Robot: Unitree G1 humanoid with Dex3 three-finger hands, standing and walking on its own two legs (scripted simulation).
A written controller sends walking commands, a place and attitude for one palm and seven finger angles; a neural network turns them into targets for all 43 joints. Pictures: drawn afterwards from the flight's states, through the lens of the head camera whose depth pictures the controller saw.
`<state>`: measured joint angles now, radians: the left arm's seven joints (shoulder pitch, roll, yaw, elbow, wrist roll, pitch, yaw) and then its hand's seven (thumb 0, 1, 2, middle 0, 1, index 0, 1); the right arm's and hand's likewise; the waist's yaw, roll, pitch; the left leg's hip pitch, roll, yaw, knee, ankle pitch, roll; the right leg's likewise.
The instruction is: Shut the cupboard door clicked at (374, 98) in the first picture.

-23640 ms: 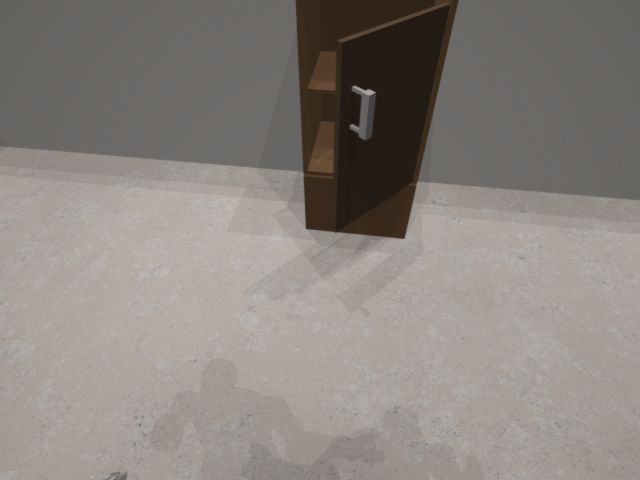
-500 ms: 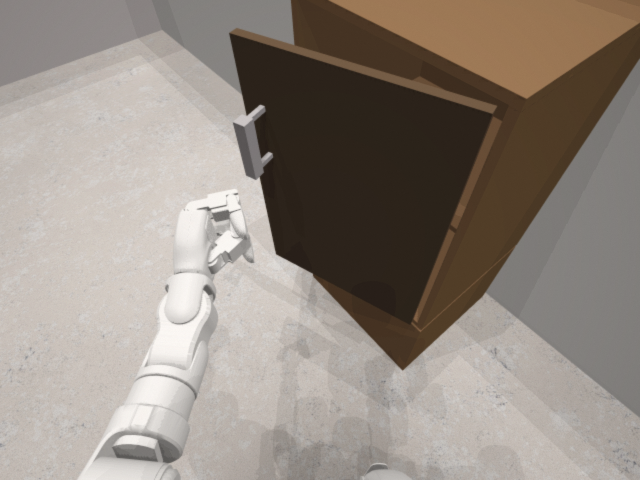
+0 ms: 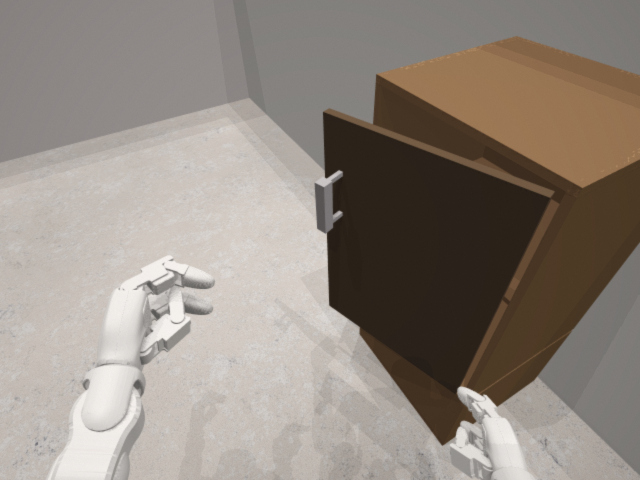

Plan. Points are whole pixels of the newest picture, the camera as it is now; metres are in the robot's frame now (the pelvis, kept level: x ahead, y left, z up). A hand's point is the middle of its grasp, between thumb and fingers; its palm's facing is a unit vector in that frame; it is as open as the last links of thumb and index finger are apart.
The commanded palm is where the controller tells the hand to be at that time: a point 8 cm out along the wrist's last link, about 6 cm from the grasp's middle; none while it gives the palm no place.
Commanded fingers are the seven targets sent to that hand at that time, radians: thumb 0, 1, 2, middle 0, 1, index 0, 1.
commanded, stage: draw the hand back to the body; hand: left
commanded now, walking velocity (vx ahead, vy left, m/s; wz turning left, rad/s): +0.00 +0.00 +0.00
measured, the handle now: (331, 201) +0.64 +0.06 -0.01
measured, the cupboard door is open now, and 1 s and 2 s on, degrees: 19 19 19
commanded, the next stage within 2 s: step back with the hand held close in 0.68 s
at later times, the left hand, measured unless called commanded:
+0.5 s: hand (39, 356) +0.17 +0.28 +0.16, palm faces +0.50 -0.77 -0.39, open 7.2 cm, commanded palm +0.13 +0.31 +0.17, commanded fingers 0.00 0.90 0.90 -0.20 -0.30 -0.20 -0.30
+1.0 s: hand (61, 354) +0.18 +0.27 +0.16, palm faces +0.44 -0.77 -0.45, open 7.4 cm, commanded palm +0.11 +0.31 +0.17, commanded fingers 0.00 0.90 0.90 -0.20 -0.30 -0.20 -0.30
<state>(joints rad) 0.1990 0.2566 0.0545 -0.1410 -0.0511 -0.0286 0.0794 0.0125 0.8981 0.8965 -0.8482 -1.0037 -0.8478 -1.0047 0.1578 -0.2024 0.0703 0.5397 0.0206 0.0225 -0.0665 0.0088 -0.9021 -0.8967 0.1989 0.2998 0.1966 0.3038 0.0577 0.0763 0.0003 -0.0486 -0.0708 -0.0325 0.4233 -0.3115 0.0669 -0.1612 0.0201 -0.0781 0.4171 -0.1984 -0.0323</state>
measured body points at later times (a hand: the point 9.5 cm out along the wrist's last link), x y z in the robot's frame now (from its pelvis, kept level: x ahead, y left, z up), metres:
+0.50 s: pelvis -0.01 +0.01 +0.00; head -0.04 -0.01 +0.45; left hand +0.14 +0.32 +0.18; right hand +0.16 -0.22 -0.09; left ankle -0.05 +0.07 -0.74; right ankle +0.02 -0.10 -0.74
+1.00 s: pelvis -0.02 +0.00 -0.01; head -0.02 -0.01 +0.44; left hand +0.15 +0.31 +0.18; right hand +0.15 -0.24 -0.10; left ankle -0.05 +0.07 -0.74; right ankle +0.02 -0.10 -0.74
